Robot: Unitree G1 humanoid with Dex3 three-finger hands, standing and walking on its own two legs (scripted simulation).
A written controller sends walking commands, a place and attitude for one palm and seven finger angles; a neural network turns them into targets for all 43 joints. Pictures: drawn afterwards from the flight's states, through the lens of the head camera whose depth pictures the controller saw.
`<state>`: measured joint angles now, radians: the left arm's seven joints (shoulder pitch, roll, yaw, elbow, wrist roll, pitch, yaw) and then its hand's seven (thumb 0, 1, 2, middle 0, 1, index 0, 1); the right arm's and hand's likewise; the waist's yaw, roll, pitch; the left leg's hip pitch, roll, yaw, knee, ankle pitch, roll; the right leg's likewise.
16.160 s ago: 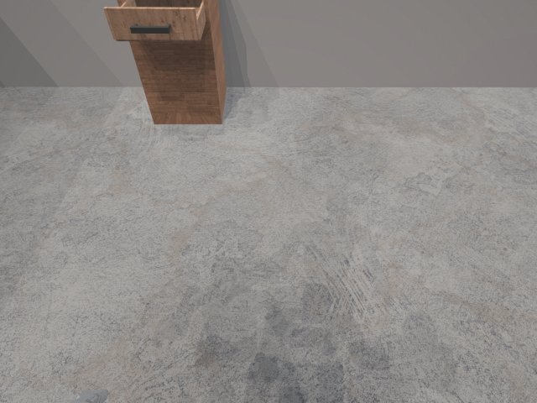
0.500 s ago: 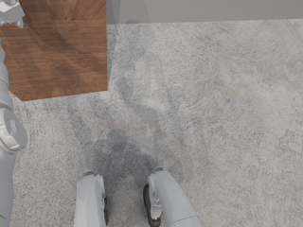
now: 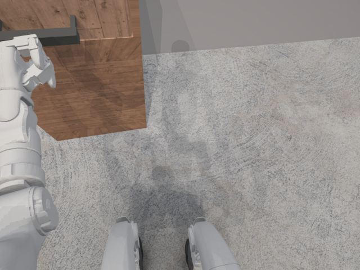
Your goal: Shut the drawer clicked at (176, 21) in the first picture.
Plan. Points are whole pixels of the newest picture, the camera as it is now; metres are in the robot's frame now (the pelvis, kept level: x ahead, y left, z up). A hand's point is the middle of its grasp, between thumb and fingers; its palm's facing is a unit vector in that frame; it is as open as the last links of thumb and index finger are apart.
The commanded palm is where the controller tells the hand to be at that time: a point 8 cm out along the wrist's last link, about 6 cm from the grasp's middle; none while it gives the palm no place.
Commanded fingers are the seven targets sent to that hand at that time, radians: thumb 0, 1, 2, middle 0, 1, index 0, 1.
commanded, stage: draw the hand back to the body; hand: left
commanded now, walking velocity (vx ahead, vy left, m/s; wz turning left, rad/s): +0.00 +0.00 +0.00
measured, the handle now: (36, 30) +0.62 +0.27 +0.04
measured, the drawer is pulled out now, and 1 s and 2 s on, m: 0.00 0.00 0.00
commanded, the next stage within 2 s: step back with the hand held close in 1.22 s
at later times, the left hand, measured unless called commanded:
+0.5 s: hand out of the picture +0.34 +0.23 +0.16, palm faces +0.22 -0.95 -0.23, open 3.3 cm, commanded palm +0.30 +0.28 +0.19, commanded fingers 0.00 0.90 0.90 -1.40 -1.60 -1.40 -1.60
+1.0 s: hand out of the picture +0.22 +0.23 +0.27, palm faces +0.43 -0.82 -0.38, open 3.3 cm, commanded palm +0.15 +0.27 +0.29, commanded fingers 0.00 0.90 0.90 -1.40 -1.60 -1.40 -1.60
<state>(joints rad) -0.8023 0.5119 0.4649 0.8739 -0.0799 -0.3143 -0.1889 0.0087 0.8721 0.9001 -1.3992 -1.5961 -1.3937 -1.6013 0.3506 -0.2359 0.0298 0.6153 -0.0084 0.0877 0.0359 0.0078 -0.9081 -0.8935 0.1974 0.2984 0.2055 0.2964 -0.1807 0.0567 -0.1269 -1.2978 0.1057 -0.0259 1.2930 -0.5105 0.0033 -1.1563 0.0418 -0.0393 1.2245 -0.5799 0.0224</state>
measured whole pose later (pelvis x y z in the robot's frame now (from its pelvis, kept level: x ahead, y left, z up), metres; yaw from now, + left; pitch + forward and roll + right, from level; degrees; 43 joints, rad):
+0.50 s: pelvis +0.03 +0.00 +0.09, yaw +4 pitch +8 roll -1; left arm -0.07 0.32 0.16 0.25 -0.09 -0.12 0.00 0.02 0.90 0.90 -1.40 -1.60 -1.40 -1.60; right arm 0.20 -0.25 0.03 0.51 0.05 0.09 -0.07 0.01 -0.91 -0.89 0.20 0.30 0.20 0.30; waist -0.02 0.04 -0.09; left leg -0.56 0.05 0.02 0.79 -0.37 0.00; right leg -0.44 -0.01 -0.02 0.74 -0.45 0.02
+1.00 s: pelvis +0.04 -0.02 +0.12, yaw +5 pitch -3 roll +0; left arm 0.47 0.32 0.25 -0.39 -0.08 -0.05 0.09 0.02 0.89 0.90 -1.40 -1.60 -1.40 -1.60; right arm 0.18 -0.24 0.04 0.58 0.01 -0.03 -0.08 0.02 -0.91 -0.89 0.20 0.30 0.21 0.30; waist 0.06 0.08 0.00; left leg -0.16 0.04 0.02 0.44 -0.23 -0.02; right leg -0.03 -0.01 -0.03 0.38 -0.30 0.00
